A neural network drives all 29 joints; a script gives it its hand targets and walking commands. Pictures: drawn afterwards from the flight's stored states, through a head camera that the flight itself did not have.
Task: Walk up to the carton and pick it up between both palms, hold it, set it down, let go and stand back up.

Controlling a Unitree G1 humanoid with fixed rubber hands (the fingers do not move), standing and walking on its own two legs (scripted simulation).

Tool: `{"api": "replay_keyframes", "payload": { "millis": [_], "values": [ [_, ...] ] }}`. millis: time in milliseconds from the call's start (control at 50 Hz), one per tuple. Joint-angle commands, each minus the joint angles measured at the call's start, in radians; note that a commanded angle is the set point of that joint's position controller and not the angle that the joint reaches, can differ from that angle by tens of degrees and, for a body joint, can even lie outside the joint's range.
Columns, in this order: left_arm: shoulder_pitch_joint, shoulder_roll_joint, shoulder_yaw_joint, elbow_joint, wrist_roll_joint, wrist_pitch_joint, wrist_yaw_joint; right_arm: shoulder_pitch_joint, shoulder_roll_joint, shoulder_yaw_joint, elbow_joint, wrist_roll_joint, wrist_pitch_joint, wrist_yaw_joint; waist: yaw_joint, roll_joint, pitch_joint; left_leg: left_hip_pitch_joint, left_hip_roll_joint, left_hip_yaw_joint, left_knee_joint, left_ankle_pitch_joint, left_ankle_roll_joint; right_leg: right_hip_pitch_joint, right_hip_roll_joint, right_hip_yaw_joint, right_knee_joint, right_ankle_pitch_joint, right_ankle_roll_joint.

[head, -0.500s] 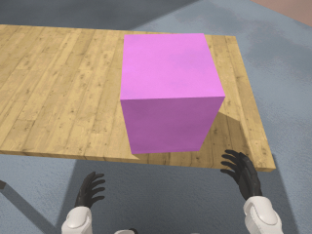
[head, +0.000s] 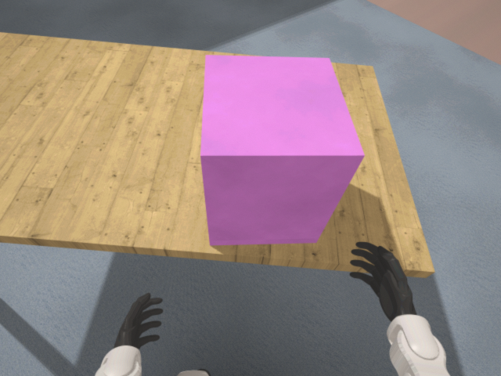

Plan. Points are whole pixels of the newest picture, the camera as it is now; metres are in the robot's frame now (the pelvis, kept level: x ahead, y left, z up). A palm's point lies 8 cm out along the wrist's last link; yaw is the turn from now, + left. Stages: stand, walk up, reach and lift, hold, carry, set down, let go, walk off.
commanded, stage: let go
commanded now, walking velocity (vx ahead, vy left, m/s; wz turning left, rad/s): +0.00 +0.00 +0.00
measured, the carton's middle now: (265, 157) +0.44 +0.01 +0.07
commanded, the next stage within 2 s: stand in 0.38 s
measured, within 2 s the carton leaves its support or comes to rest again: neither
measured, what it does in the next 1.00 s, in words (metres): stands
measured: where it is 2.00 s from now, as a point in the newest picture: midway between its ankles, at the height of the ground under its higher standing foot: outside the picture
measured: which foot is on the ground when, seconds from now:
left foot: down 0.00-1.00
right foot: down 0.00-1.00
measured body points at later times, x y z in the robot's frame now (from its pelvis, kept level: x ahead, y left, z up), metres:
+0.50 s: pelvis +0.00 +0.00 +0.00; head +0.02 +0.03 +0.45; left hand +0.17 +0.23 -0.09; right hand +0.24 -0.19 +0.00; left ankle +0.04 +0.14 -0.74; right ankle +0.02 -0.13 -0.74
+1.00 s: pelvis +0.00 +0.01 -0.02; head -0.01 +0.02 +0.43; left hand +0.14 +0.29 -0.09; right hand +0.23 -0.19 -0.01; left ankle +0.01 +0.12 -0.74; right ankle +0.02 -0.13 -0.74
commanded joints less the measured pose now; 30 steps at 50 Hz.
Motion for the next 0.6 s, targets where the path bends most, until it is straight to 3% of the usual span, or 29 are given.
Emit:
{"api": "replay_keyframes", "payload": {
  "millis": [0,180,360,380,400,420,440,480,520,580],
  "values": [
    [-0.098,0.135,0.021,0.017,0.056,-0.034,-0.022,-0.016,-0.15,-0.069,0.408,-0.2,0.172,-0.069,-0.019,0.239,-0.004,0.159,-0.033,0.111,-0.142,-0.231,0.007,0.168,0.051,-0.052,-0.12,-0.184,-0.048],
    [-0.056,0.098,-0.006,0.012,0.059,-0.037,-0.034,0.037,-0.176,-0.092,0.408,-0.206,0.16,-0.063,-0.043,0.253,0.019,0.106,-0.032,0.113,-0.158,-0.267,0.011,0.215,0.059,-0.058,-0.104,-0.192,-0.045],
    [-0.014,0.091,-0.02,-0.008,0.07,-0.036,-0.038,0.085,-0.195,-0.099,0.381,-0.211,0.141,-0.063,-0.037,0.24,0.016,0.166,-0.047,0.116,-0.145,-0.213,-0.009,0.181,0.051,-0.061,-0.115,-0.207,-0.044],
    [-0.02,0.096,-0.021,-0.002,0.071,-0.037,-0.036,0.077,-0.197,-0.101,0.38,-0.213,0.139,-0.062,-0.033,0.241,0.022,0.169,-0.049,0.115,-0.144,-0.209,-0.012,0.164,0.052,-0.063,-0.114,-0.214,-0.046],
    [0.016,0.334,0.088,0.038,0.05,-0.11,-0.032,0.033,-0.337,-0.079,0.182,-0.273,0.149,-0.09,0.033,0.298,-0.185,0.133,0.026,-0.019,-0.008,-0.115,0.01,0.015,-0.048,0.029,-0.015,-0.056,-0.006],
    [0.019,0.353,0.094,0.072,0.05,-0.143,-0.037,0.003,-0.324,-0.088,0.156,-0.264,0.154,-0.1,0.014,0.271,-0.197,0.089,0.031,-0.035,-0.018,-0.249,0.015,-0.012,-0.034,0.01,-0.002,-0.137,-0.004],
    [0.023,0.344,0.088,0.087,0.051,-0.161,-0.048,0.001,-0.341,-0.087,0.135,-0.271,0.159,-0.105,0.009,0.28,-0.163,0.02,0.031,-0.065,-0.031,-0.405,0.027,-0.061,-0.025,0.013,0.009,-0.223,-0.01],
    [0.044,0.327,0.082,0.1,0.058,-0.177,-0.062,0.027,-0.368,-0.091,0.117,-0.279,0.168,-0.111,0.017,0.229,-0.098,-0.1,0.027,-0.068,-0.03,-0.592,0.03,-0.082,-0.017,0.011,0.005,-0.357,-0.028],
    [0.052,0.34,0.088,0.106,0.058,-0.187,-0.074,0.045,-0.368,-0.093,0.107,-0.275,0.169,-0.112,0.013,0.207,-0.053,-0.125,0.015,-0.063,-0.003,-0.634,0.032,-0.138,-0.023,0.027,-0.009,-0.439,-0.038],
    [0.032,0.34,0.093,0.107,0.047,-0.193,-0.081,0.031,-0.367,-0.094,0.093,-0.269,0.166,-0.106,0.005,0.245,-0.063,-0.099,0.016,-0.072,0.007,-0.597,0.042,-0.149,-0.01,-0.002,0.038,-0.375,-0.025]
  ]
}}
